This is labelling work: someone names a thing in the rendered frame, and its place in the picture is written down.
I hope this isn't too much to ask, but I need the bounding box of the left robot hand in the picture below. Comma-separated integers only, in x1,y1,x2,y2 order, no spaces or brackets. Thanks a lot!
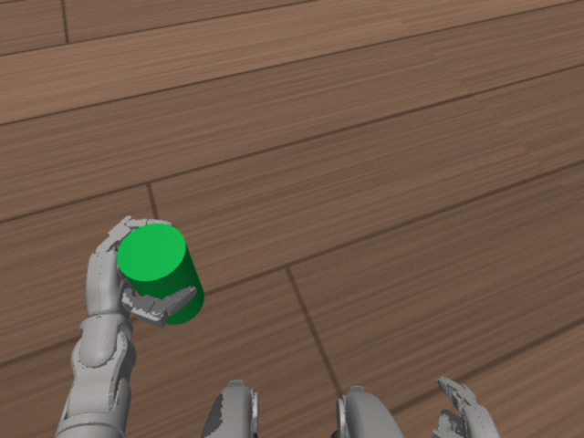
86,216,197,329

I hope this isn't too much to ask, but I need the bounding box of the can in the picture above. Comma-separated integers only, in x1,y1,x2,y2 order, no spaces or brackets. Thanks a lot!
117,224,204,325

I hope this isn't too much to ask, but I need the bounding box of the right robot hand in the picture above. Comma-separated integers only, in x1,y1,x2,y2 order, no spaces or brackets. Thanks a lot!
433,377,501,438

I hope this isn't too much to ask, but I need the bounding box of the left robot arm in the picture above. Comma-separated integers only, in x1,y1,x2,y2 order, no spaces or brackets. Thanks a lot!
54,313,137,438

